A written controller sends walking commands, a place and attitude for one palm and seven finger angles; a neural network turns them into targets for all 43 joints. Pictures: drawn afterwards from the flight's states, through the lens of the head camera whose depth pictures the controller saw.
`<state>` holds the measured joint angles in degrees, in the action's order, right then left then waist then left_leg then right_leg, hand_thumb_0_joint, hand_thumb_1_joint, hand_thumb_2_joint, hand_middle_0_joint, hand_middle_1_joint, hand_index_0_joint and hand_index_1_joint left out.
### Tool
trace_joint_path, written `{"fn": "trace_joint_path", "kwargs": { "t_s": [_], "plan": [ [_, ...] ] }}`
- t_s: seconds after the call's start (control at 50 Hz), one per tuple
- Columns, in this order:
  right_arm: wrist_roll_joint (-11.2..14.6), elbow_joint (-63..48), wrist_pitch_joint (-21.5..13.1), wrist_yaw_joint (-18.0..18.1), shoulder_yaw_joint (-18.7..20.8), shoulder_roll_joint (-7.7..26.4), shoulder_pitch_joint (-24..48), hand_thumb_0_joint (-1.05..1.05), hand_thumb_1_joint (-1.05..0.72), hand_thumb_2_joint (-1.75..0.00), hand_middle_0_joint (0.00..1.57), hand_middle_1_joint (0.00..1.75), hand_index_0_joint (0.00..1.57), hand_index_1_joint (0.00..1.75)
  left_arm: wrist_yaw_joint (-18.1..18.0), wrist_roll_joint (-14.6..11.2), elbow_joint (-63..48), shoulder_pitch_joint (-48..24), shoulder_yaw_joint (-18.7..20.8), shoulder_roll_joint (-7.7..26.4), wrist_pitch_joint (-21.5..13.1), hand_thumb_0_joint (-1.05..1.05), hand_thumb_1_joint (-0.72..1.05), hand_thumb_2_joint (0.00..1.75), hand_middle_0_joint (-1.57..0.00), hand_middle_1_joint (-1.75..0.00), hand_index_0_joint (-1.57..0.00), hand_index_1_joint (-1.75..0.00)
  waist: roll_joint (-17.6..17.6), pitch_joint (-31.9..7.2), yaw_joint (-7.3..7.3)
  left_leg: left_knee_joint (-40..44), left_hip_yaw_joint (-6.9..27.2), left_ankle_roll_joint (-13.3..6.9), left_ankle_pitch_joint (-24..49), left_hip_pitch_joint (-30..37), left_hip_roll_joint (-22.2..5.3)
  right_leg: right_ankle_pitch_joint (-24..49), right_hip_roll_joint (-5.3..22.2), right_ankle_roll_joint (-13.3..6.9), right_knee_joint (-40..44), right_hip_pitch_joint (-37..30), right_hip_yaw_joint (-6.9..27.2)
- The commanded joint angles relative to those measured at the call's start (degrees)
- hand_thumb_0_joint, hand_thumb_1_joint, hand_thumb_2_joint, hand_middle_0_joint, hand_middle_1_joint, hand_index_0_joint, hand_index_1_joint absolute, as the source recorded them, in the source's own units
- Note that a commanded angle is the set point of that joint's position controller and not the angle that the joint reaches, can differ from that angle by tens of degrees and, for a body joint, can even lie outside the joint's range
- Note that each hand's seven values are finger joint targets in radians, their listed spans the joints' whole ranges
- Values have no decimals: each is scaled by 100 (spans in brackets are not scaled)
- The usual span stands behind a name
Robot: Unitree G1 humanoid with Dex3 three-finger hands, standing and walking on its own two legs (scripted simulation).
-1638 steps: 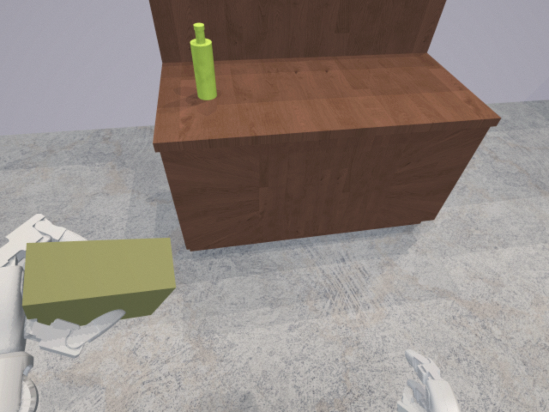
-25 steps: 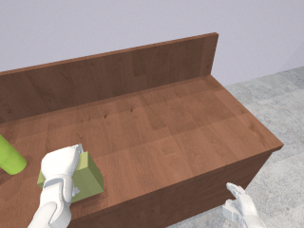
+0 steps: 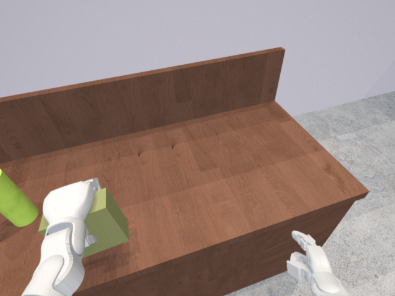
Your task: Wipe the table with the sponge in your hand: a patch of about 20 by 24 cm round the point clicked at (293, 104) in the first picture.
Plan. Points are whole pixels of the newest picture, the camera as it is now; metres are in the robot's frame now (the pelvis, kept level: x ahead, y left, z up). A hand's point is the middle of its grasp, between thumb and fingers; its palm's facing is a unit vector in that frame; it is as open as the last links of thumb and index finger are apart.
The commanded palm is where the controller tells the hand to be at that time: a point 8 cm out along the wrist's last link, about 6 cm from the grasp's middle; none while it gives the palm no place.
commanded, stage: lift the sponge slowly off the table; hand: left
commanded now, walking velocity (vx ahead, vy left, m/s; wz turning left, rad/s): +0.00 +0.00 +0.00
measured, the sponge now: (93, 230) +0.23 +0.29 -0.01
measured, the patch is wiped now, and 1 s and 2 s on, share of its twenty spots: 1.00 1.00 1.00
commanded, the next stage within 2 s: bring the sponge back beside the body in 0.38 s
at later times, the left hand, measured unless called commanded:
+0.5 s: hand (79, 209) +0.24 +0.29 +0.06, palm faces +0.01 -0.14 -0.99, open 10.0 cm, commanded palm +0.21 +0.29 +0.13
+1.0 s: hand (75, 212) +0.22 +0.28 +0.08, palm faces +0.05 -0.13 -0.99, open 10.0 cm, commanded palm +0.18 +0.28 +0.15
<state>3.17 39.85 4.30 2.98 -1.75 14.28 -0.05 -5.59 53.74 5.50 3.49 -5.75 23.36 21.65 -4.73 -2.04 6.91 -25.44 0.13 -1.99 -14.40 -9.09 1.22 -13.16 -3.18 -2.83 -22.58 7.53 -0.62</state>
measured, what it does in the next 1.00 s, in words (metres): stands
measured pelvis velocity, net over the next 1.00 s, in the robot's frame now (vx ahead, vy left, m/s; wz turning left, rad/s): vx -0.01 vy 0.00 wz -0.01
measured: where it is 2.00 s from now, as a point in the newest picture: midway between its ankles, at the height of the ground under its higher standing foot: outside the picture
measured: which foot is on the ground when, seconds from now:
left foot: down 0.00-1.00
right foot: down 0.00-1.00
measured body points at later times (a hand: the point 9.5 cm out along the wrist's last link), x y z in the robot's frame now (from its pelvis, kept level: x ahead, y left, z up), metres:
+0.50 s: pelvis +0.00 +0.01 +0.00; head -0.02 -0.02 +0.45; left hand +0.23 +0.30 +0.12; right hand +0.25 -0.18 -0.07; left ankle -0.01 +0.10 -0.74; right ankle -0.01 -0.09 -0.74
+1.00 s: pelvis -0.01 +0.00 +0.00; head -0.03 -0.03 +0.45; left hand +0.21 +0.29 +0.14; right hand +0.27 -0.18 -0.06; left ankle -0.01 +0.10 -0.74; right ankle -0.01 -0.09 -0.74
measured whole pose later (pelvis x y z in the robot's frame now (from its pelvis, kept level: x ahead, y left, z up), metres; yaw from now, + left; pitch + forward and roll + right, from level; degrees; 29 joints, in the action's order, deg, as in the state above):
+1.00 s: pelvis -0.01 +0.00 +0.00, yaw +0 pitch -4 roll -1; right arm 3.2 39.1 5.8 1.5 -3.6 14.3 3.0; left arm -1.3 52.8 -7.7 6.8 -6.9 24.8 27.7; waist -5.8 -1.1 7.9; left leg -22.7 -0.2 -2.3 -12.9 -5.8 1.7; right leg -11.9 -2.8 -2.5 -20.5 4.7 0.1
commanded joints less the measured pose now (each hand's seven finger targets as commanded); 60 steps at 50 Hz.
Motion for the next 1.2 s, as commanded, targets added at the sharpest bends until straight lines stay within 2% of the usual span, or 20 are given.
{"fn": "trace_joint_path", "kwargs": {
  "t_s": [0.0, 0.12, 0.2, 0.22, 0.26, 0.38, 0.52, 0.62, 0.68, 0.8, 0.82, 0.84, 0.9, 0.92, 0.94, 0.98, 1.02, 1.08, 1.12, 1.18],
  "plan": [
    [-21, -974, -279, 46, 200, 634, 1293, 0, -90, -90, 20, 30, 20, 30, -174, 128, -1256, -1487, 740, 1263, 22, 0, 10, 130, -120, -160, -120, -160, 172, -917, -54, 232, 495, -77, 1509, 375, 89, 1449, 127, -243, 327, -177, 701],
    [-21, -1001, -303, 68, 181, 662, 1346, 0, -90, -90, 20, 30, 20, 30, -44, 75, -1540, -1789, 871, 1499, -26, 0, 10, 130, -120, -160, -120, -160, 48, -941, -52, 336, 575, -79, 1422, 495, 51, 1139, 105, -269, 407, -198, 716],
    [-33, -997, -317, 39, 178, 620, 1346, 0, -90, -90, 20, 30, 20, 30, -10, 152, -1661, -1749, 674, 1276, -48, 0, 10, 130, -120, -160, -120, -160, -60, -1078, -23, 338, 580, -59, 1662, 592, 30, 1320, 109, -273, 378, -243, 624],
    [-41, -1019, -334, 39, 191, 648, 1353, 0, -90, -90, 20, 30, 20, 30, -35, 105, -1830, -1729, 881, 1486, -63, 0, 10, 130, -120, -160, -120, -160, -73, -1109, 16, 387, 630, -53, 1639, 621, 10, 1249, 88, -291, 367, -318, 672],
    [-28, -1024, -333, 23, 162, 596, 1390, 0, -90, -90, 20, 30, 20, 30, -33, 143, -1785, -1739, 642, 1216, -3, 0, 10, 130, -120, -160, -120, -160, -23, -1032, -14, 405, 615, -44, 1682, 598, -1, 1255, 98, -279, 389, -262, 618],
    [-16, -989, -224, -44, 150, 670, 1488, 0, -90, -90, 20, 30, 20, 30, -15, 136, -1511, -1327, 729, 1226, 316, 0, 10, 130, -120, -160, -120, -160, 297, -934, 75, 443, 612, -20, 1709, 492, -2, 1381, 96, -276, 380, -343, 611],
    [-39, -1047, -233, -18, 134, 661, 1538, 0, -90, -90, 20, 30, 20, 30, 13, 165, -2179, -1761, 763, 1463, 252, 0, 10, 130, -120, -160, -120, -160, -104, -1020, 1, 465, 671, -38, 1626, 620, -45, 1195, 72, -299, 381, -343, 708],
    [-36, -1042, -276, -29, 130, 624, 1548, 0, -90, -90, 20, 30, 20, 30, 6, 158, -2322, -1684, 657, 1317, 216, 0, 10, 130, -120, -160, -120, -160, -142, -1029, 8, 501, 723, -17, 1694, 708, -70, 1177, 55, -318, 397, -359, 695],
    [-32, -1026, -254, -50, 108, 621, 1595, 0, -90, -90, 20, 30, 20, 30, 51, 168, -2062, -1353, 534, 1117, 353, 0, 10, 130, -120, -160, -120, -160, 61, -905, 75, 494, 705, -25, 1696, 665, -40, 1186, 72, -309, 455, -330, 621],
    [-30, -1060, -189, -109, 88, 608, 1732, 0, -90, -90, 20, 30, 20, 30, 91, 196, -2400, -1211, 581, 1205, 496, 0, 10, 130, -120, -160, -120, -160, 125, -998, 88, 499, 677, -8, 1840, 633, -41, 1413, 99, -299, 384, -469, 721],
    [-42, -1077, -190, -101, 95, 644, 1754, 0, -90, -90, 20, 30, 20, 30, 74, 144, -2521, -1217, 810, 1453, 500, 0, 10, 130, -120, -160, -120, -160, 27, -937, 114, 539, 711, -11, 1719, 605, -63, 1279, 79, -325, 380, -500, 807],
    [-36, -1118, -183, -106, 61, 609, 1775, 0, -90, -90, 20, 30, 20, 30, 104, 181, -2452, -1220, 604, 1204, 565, 0, 10, 130, -120, -160, -120, -160, 26, -986, 137, 496, 676, -42, 1712, 602, -18, 1310, 76, -315, 386, -511, 689],
    [-23, -1098, -158, -106, 59, 599, 1787, 0, -90, -90, 20, 30, 20, 30, 137, 130, -2495, -1067, 675, 1296, 603, 0, 10, 130, -120, -160, -120, -160, 93, -897, 100, 476, 661, -30, 1757, 594, -18, 1399, 116, -295, 398, -461, 769],
    [-34, -1082, -156, -91, 75, 655, 1806, 0, -90, -90, 20, 30, 20, 30, 130, 107, -2613, -1168, 907, 1573, 582, 0, 10, 130, -120, -160, -120, -160, 73, -905, 99, 490, 680, -35, 1649, 593, -30, 1306, 93, -319, 405, -489, 886],
    [-31, -1130, -158, -94, 39, 617, 1807, 0, -90, -90, 20, 30, 20, 30, 161, 140, -2555, -1108, 780, 1398, 631, 0, 10, 130, -120, -160, -120, -160, 49, -1015, 152, 449, 671, -62, 1676, 599, 12, 1339, 96, -310, 397, -547, 770],
    [-24, -1119, -158, -87, 44, 619, 1817, 0, -90, -90, 20, 30, 20, 30, 212, 87, -2511, -905, 757, 1356, 627, 0, 10, 130, -120, -160, -120, -160, 187, -873, 126, 406, 656, -66, 1680, 619, 23, 1393, 121, -284, 435, -438, 812],
    [-35, -1125, -167, -76, 59, 646, 1832, 0, -90, -90, 20, 30, 20, 30, 224, 42, -2808, -1047, 893, 1589, 566, 0, 10, 130, -120, -160, -120, -160, -30, -832, 66, 435, 673, -53, 1539, 602, 3, 1234, 110, -308, 448, -428, 964],
    [-31, -1119, -178, -47, 31, 624, 1827, 0, -90, -90, 20, 30, 20, 30, 316, 64, -2641, -980, 717, 1389, 567, 0, 10, 130, -120, -160, -120, -160, -1, -717, 72, 415, 673, -79, 1450, 623, 22, 1046, 119, -285, 529, -284, 850],
    [-48, -1152, -216, -34, 68, 631, 1830, 0, -90, -90, 20, 30, 20, 30, 294, 19, -3045, -1060, 946, 1659, 444, 0, 10, 130, -120, -160, -120, -160, -82, -869, 79, 418, 688, -85, 1469, 672, 7, 1132, 115, -305, 470, -412, 983],
    [-60, -1130, -229, -35, 45, 624, 1783, 0, -90, -90, 20, 30, 20, 30, 319, 22, -2803, -659, 971, 1550, 438, 0, 10, 130, -120, -160, -120, -160, 226, -843, 126, 326, 666, -84, 1595, 639, 44, 1353, 136, -274, 465, -409, 924]
  ]
}}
